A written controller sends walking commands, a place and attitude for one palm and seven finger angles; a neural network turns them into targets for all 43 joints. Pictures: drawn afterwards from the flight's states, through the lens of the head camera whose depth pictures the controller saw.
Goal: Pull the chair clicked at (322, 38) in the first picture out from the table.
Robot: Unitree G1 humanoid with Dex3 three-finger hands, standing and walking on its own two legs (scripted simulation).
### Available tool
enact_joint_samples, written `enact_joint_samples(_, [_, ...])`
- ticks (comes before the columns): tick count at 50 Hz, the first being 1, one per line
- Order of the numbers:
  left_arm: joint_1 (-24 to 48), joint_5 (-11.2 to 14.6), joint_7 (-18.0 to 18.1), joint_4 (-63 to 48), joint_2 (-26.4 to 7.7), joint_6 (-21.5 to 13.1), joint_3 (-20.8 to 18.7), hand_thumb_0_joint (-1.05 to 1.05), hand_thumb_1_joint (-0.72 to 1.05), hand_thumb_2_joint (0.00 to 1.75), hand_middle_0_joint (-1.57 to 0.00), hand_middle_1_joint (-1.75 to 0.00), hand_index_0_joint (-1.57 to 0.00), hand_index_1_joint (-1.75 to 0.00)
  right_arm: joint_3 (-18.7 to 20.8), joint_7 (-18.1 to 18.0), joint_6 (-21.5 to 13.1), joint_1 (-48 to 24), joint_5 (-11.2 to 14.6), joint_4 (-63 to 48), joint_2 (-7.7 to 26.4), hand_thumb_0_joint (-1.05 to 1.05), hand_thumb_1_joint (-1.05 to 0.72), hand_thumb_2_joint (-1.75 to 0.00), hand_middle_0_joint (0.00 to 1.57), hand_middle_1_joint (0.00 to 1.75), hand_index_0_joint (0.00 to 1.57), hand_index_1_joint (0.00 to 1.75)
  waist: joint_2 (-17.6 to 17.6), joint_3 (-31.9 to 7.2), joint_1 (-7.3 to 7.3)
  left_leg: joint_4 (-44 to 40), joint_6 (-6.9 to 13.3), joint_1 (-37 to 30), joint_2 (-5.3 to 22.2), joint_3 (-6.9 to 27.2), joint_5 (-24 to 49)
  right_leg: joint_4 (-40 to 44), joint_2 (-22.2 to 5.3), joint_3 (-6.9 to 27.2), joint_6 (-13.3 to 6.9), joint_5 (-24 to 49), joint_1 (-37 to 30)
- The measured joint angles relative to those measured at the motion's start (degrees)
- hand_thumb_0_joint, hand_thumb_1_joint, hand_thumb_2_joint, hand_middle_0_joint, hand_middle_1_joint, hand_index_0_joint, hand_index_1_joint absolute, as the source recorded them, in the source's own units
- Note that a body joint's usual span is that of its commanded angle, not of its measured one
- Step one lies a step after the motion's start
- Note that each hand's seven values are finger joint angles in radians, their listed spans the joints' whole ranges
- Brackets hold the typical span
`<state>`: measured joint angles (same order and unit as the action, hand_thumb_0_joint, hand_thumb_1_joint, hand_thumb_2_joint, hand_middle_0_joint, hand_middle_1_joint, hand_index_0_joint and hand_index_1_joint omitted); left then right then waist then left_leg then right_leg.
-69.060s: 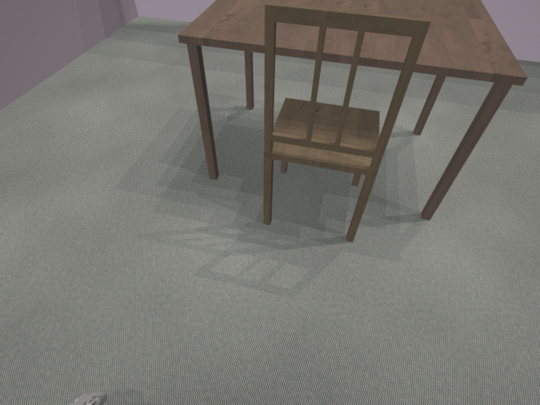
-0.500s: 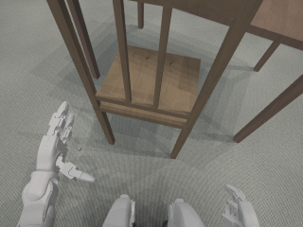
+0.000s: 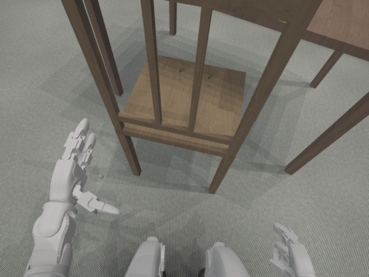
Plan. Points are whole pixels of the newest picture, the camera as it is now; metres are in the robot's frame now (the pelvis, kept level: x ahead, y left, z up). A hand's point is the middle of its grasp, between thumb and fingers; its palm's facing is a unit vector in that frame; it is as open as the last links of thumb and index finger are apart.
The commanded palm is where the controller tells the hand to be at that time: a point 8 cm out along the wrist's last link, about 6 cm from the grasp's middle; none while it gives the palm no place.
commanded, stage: aim the fingers beside a spindle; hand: left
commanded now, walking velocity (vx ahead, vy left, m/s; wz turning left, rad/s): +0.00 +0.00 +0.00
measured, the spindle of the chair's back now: (154, 77) +0.55 +0.10 +0.06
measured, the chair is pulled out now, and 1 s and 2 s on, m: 0.12 0.12 0.12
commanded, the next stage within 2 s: push the fingers through the gap in 0.96 s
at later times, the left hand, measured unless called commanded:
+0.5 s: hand (109, 169) +0.33 +0.17 +0.02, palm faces -0.01 -1.00 -0.04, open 16.9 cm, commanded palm +0.30 +0.23 +0.02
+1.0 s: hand (108, 166) +0.33 +0.18 +0.02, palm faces -0.01 -1.00 -0.04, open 16.9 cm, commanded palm +0.31 +0.23 +0.02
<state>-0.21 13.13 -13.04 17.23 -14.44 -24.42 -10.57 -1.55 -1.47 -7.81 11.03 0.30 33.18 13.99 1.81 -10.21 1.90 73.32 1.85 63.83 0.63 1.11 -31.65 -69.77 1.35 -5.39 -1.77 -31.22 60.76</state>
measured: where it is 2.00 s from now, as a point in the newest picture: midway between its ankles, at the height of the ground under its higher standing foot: outside the picture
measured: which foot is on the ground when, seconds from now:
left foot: down 0.00-1.00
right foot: down 0.00-1.00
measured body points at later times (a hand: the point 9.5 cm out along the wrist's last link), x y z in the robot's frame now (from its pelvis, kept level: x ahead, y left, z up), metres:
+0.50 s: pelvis +0.00 +0.00 +0.00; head +0.10 +0.01 +0.44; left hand +0.32 +0.23 +0.03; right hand +0.16 -0.24 -0.10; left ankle +0.03 +0.10 -0.63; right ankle +0.02 -0.11 -0.63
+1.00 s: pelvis +0.00 -0.01 +0.00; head +0.11 +0.01 +0.44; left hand +0.33 +0.23 +0.03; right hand +0.16 -0.25 -0.10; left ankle +0.03 +0.10 -0.63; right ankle +0.02 -0.11 -0.63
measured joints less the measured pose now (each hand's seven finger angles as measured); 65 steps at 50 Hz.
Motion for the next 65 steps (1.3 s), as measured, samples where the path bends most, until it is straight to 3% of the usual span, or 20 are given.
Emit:
enact_joint_samples(18, [3.4,-1.8,3.0,2.4,0.7,-0.5,1.3,-0.01,-0.50,0.30,-0.06,-0.08,-0.06,-0.08,0.1,0.4,1.6,0.3,-0.2,0.4,-0.1,0.01,-0.90,-0.90,0.20,0.30,0.20,0.30,0.0,0.2,0.36,-0.4,0.1,-0.2,-0.2,-0.5,0.3,0.1,-0.2,0.5,0.1,0.3,0.0])
enact_joint_samples(35, [2.8,-1.5,2.6,3.5,0.6,-1.6,0.7,-0.01,-0.50,0.30,-0.06,-0.08,-0.06,-0.08,0.4,0.7,2.2,0.6,-0.1,0.5,0.0,0.01,-0.90,-0.90,0.20,0.30,0.20,0.30,0.0,0.2,0.44,-1.2,-0.2,-1.1,0.0,-0.5,0.4,0.6,0.1,0.6,-0.2,0.2,-0.6])
enact_joint_samples(56, [5.6,-1.2,1.5,6.1,0.2,-0.6,-0.3,-0.01,-0.50,0.30,-0.06,-0.08,-0.06,-0.08,0.3,0.4,1.9,0.3,-0.1,0.7,0.1,0.01,-0.90,-0.90,0.20,0.30,0.20,0.30,0.0,0.3,0.54,-0.9,-0.3,-0.3,0.1,-0.4,0.3,0.2,0.2,0.5,-0.3,0.1,0.1])
enact_joint_samples(65, [11.2,-1.9,1.7,10.5,-0.6,-1.0,-1.4,-0.01,-0.50,0.30,-0.06,-0.08,-0.06,-0.08,0.1,0.1,1.9,0.3,-0.3,2.0,0.2,0.01,-0.90,-0.90,0.20,0.30,0.20,0.30,-0.1,0.4,0.81,0.0,-0.3,0.8,0.1,-0.1,0.2,-0.4,0.2,0.2,-0.3,0.1,1.1])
